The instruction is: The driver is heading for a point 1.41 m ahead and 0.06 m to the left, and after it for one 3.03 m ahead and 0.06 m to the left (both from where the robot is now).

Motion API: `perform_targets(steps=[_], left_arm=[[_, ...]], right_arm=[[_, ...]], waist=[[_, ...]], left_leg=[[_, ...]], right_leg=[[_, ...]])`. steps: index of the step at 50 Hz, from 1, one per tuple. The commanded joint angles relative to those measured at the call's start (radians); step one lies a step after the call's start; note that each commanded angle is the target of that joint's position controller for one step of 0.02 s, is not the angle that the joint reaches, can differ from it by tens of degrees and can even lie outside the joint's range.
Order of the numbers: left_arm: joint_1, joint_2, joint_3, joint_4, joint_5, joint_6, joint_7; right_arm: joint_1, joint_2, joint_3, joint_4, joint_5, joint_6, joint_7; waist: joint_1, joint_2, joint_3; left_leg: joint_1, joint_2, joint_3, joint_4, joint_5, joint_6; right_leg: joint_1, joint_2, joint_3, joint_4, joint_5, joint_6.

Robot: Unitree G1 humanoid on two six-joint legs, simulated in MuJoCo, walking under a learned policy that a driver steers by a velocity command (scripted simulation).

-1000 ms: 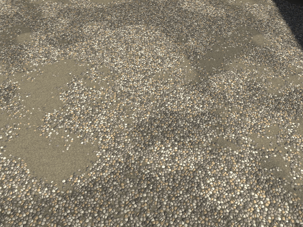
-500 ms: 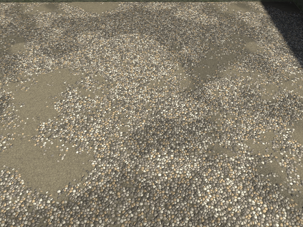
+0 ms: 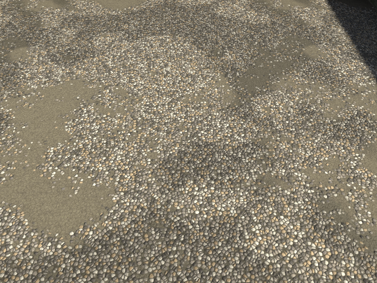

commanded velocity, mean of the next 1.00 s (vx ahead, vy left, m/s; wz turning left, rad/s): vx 0.50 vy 0.00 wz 0.00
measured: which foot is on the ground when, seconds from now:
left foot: down 0.00-1.00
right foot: down 0.00-1.00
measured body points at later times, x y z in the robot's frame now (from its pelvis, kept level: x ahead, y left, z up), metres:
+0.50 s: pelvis +0.00 +0.00 +0.00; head -0.01 +0.00 +0.45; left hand +0.20 +0.19 -0.08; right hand +0.18 -0.20 -0.09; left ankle -0.03 +0.08 -0.72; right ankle -0.03 -0.12 -0.72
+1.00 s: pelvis +0.00 -0.01 +0.00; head -0.01 -0.01 +0.45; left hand +0.20 +0.19 -0.08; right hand +0.18 -0.21 -0.08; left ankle -0.03 +0.08 -0.72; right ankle -0.03 -0.12 -0.72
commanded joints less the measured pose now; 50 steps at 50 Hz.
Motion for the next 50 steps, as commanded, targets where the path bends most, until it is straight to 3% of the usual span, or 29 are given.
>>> perform_targets(steps=[1, 2, 3, 4, 7, 8, 9, 10, 11, 12, 15, 16, 17, 19, 20, 21, 22, 23, 26, 31, 33, 34, 36, 41, 42, 43, 45, 47, 50], left_arm=[[-0.123, 0.103, 0.034, -0.105, 0.013, -0.015, -0.011], [-0.073, 0.120, 0.040, -0.095, 0.007, -0.019, -0.017], [-0.028, 0.075, 0.029, -0.056, -0.005, -0.024, 0.002], [-0.111, 0.031, 0.013, -0.099, -0.010, -0.018, -0.001], [-0.110, 0.052, 0.015, -0.099, -0.004, -0.010, -0.001], [-0.086, 0.066, 0.015, -0.089, 0.005, -0.014, -0.009], [-0.105, 0.122, 0.036, -0.097, -0.004, -0.006, -0.004], [-0.082, 0.121, 0.042, -0.095, 0.009, -0.012, -0.013], [-0.025, 0.081, 0.029, -0.061, -0.004, -0.023, 0.003], [-0.109, 0.035, 0.013, -0.100, -0.009, -0.020, 0.000], [-0.109, 0.051, 0.013, -0.103, 0.000, -0.014, 0.000], [-0.117, 0.100, 0.025, -0.104, -0.001, -0.007, -0.001], [-0.084, 0.063, 0.018, -0.093, 0.001, -0.017, 0.001], [-0.108, 0.053, 0.014, -0.101, 0.003, -0.014, 0.007], [-0.109, 0.110, 0.032, -0.106, 0.013, -0.014, -0.011], [-0.049, 0.118, 0.038, -0.086, 0.012, -0.016, -0.011], [-0.066, 0.094, 0.029, -0.081, -0.003, -0.017, 0.000], [-0.098, 0.036, 0.015, -0.097, -0.012, -0.020, 0.001], [-0.112, 0.045, 0.011, -0.099, -0.001, -0.015, 0.001], [-0.089, 0.063, 0.014, -0.090, 0.000, -0.025, -0.001], [-0.045, 0.118, 0.038, -0.086, 0.010, -0.021, -0.013], [-0.062, 0.096, 0.028, -0.080, -0.003, -0.021, -0.001], [-0.109, 0.026, 0.008, -0.101, -0.006, -0.022, 0.003], [-0.088, 0.060, 0.013, -0.092, 0.000, -0.021, -0.002], [-0.116, 0.110, 0.033, -0.106, 0.012, -0.017, -0.015], [-0.067, 0.117, 0.037, -0.090, 0.010, -0.021, -0.012], [-0.093, 0.033, 0.011, -0.097, -0.006, -0.023, 0.002], [-0.108, 0.038, 0.009, -0.101, -0.004, -0.019, 0.001], [-0.094, 0.059, 0.012, -0.095, 0.000, -0.019, -0.002]], right_arm=[[-0.082, -0.122, -0.041, -0.086, 0.002, 0.002, -0.003], [-0.092, -0.112, -0.041, -0.098, 0.001, 0.014, -0.004], [-0.033, -0.060, -0.028, -0.078, 0.000, 0.008, -0.015], [-0.067, -0.045, -0.013, -0.080, 0.003, -0.004, -0.013], [-0.091, -0.063, -0.017, -0.089, 0.008, -0.013, -0.006], [-0.081, -0.068, -0.019, -0.091, 0.006, -0.011, -0.003], [-0.096, -0.090, -0.030, -0.095, -0.005, 0.004, 0.003], [-0.056, -0.112, -0.041, -0.080, -0.002, 0.012, -0.009], [-0.024, -0.068, -0.028, -0.069, -0.004, 0.004, -0.017], [-0.064, -0.054, -0.016, -0.076, 0.003, -0.008, -0.013], [-0.080, -0.067, -0.018, -0.089, 0.007, -0.013, -0.004], [-0.131, -0.056, -0.020, -0.112, -0.005, -0.006, 0.004], [-0.030, -0.058, -0.016, -0.081, -0.002, -0.016, -0.002], [-0.021, -0.090, -0.027, -0.061, 0.009, -0.018, -0.008], [-0.092, -0.123, -0.042, -0.086, 0.000, 0.002, -0.003], [-0.070, -0.120, -0.048, -0.083, 0.003, 0.013, -0.014], [-0.087, -0.055, -0.027, -0.094, -0.015, 0.004, -0.006], [-0.042, -0.035, -0.013, -0.073, -0.003, -0.009, -0.011], [-0.080, -0.059, -0.018, -0.087, 0.006, -0.012, -0.006], [-0.054, -0.072, -0.020, -0.086, 0.003, -0.019, -0.004], [-0.059, -0.121, -0.047, -0.080, -0.001, 0.010, -0.014], [-0.077, -0.060, -0.028, -0.091, -0.017, 0.001, -0.006], [-0.053, -0.044, -0.015, -0.073, 0.005, -0.014, -0.010], [-0.058, -0.065, -0.019, -0.084, 0.002, -0.015, -0.005], [-0.081, -0.115, -0.039, -0.086, -0.003, 0.004, -0.001], [-0.039, -0.128, -0.046, -0.065, -0.007, 0.008, -0.006], [-0.029, -0.039, -0.015, -0.072, -0.002, -0.010, -0.009], [-0.076, -0.054, -0.018, -0.081, 0.006, -0.012, -0.008], [-0.066, -0.062, -0.018, -0.086, 0.002, -0.012, -0.005]], waist=[[0.011, -0.011, -0.049], [0.011, -0.020, -0.102], [-0.010, 0.003, -0.187], [-0.005, 0.023, -0.080], [0.008, 0.017, -0.024], [0.009, 0.010, -0.041], [-0.009, -0.015, -0.031], [0.005, -0.032, -0.089], [-0.006, -0.008, -0.177], [-0.004, 0.009, -0.073], [0.012, 0.004, -0.018], [-0.009, 0.000, -0.007], [-0.001, -0.007, -0.106], [0.016, 0.008, -0.078], [0.021, -0.002, -0.046], [0.018, -0.013, -0.113], [-0.017, 0.004, -0.126], [-0.010, 0.000, -0.148], [0.008, 0.003, -0.028], [0.008, -0.004, -0.035], [0.018, -0.014, -0.120], [-0.018, -0.002, -0.133], [0.002, 0.001, -0.088], [0.009, 0.001, -0.035], [0.013, -0.006, -0.045], [0.017, -0.008, -0.136], [-0.005, -0.015, -0.146], [0.009, 0.007, -0.044], [0.009, -0.001, -0.026]], left_leg=[[0.016, 0.113, -0.084, -0.067, 0.586, 0.014], [0.041, 0.106, -0.072, -0.036, 0.665, 0.012], [0.050, 0.076, -0.071, -0.074, 0.323, 0.005], [0.010, 0.075, -0.093, -0.115, 0.282, -0.010], [0.003, 0.080, -0.109, -0.131, 0.222, -0.001], [-0.006, 0.087, -0.112, -0.128, 0.195, 0.005], [-0.004, 0.091, -0.079, -0.086, 0.438, 0.015], [0.023, 0.099, -0.071, -0.048, 0.604, 0.009], [0.047, 0.074, -0.071, -0.079, 0.292, 0.005], [0.012, 0.073, -0.093, -0.116, 0.259, -0.011], [-0.002, 0.080, -0.109, -0.128, 0.213, -0.004], [-0.029, 0.081, -0.066, -0.064, 0.375, 0.006], [0.024, 0.073, -0.097, -0.111, 0.236, -0.004], [0.058, 0.077, -0.123, -0.113, 0.260, 0.009], [0.035, 0.117, -0.084, -0.057, 0.594, 0.020], [0.059, 0.106, -0.072, -0.026, 0.672, 0.015], [0.032, 0.074, -0.043, -0.026, 0.464, 0.001], [0.035, 0.073, -0.083, -0.095, 0.278, -0.016], [-0.002, 0.075, -0.104, -0.128, 0.181, -0.007], [0.016, 0.076, -0.105, -0.128, 0.206, -0.002], [0.058, 0.100, -0.068, -0.028, 0.645, 0.009], [0.037, 0.071, -0.042, -0.030, 0.455, -0.003], [0.016, 0.072, -0.094, -0.120, 0.213, -0.015], [0.014, 0.076, -0.102, -0.126, 0.207, -0.003], [0.011, 0.109, -0.079, -0.066, 0.555, 0.009], [0.070, 0.108, -0.068, -0.034, 0.634, 0.009], [0.036, 0.074, -0.082, -0.094, 0.266, -0.020], [0.005, 0.072, -0.097, -0.124, 0.186, -0.012], [0.005, 0.076, -0.102, -0.126, 0.194, -0.005]], right_leg=[[-0.017, -0.070, -0.004, -0.037, 0.530, -0.022], [0.020, -0.059, 0.010, -0.035, 0.638, -0.017], [0.086, -0.041, 0.041, -0.038, 0.312, -0.024], [0.025, -0.036, 0.041, -0.058, 0.251, -0.012], [-0.029, -0.033, 0.049, -0.085, 0.171, -0.005], [-0.016, -0.030, 0.046, -0.079, 0.155, -0.010], [-0.005, -0.061, 0.054, -0.083, 0.454, -0.027], [0.027, -0.076, 0.004, -0.032, 0.653, -0.031], [0.086, -0.043, 0.046, -0.044, 0.315, -0.030], [0.020, -0.039, 0.045, -0.066, 0.246, -0.017], [-0.029, -0.035, 0.046, -0.090, 0.179, -0.008], [-0.035, -0.054, 0.066, -0.059, 0.396, -0.019], [0.028, -0.044, 0.054, -0.069, 0.229, -0.020], [-0.025, -0.049, 0.033, -0.075, 0.204, -0.032], [-0.040, -0.068, -0.005, -0.042, 0.517, -0.023], [0.011, -0.066, -0.006, -0.029, 0.646, -0.024], [0.028, -0.061, 0.058, -0.029, 0.519, -0.027], [0.050, -0.045, 0.046, -0.054, 0.280, -0.018], [-0.028, -0.039, 0.048, -0.092, 0.169, -0.012], [-0.014, -0.041, 0.053, -0.096, 0.188, -0.018], [0.028, -0.072, -0.002, -0.030, 0.674, -0.031], [0.039, -0.065, 0.061, -0.033, 0.544, -0.033], [0.020, -0.043, 0.044, -0.078, 0.222, -0.019], [-0.016, -0.041, 0.052, -0.097, 0.186, -0.018], [-0.015, -0.076, 0.000, -0.043, 0.533, -0.027], [0.023, -0.072, -0.010, -0.028, 0.615, -0.029], [0.053, -0.048, 0.042, -0.060, 0.287, -0.023], [-0.014, -0.043, 0.047, -0.091, 0.188, -0.017], [-0.024, -0.041, 0.052, -0.098, 0.180, -0.017]])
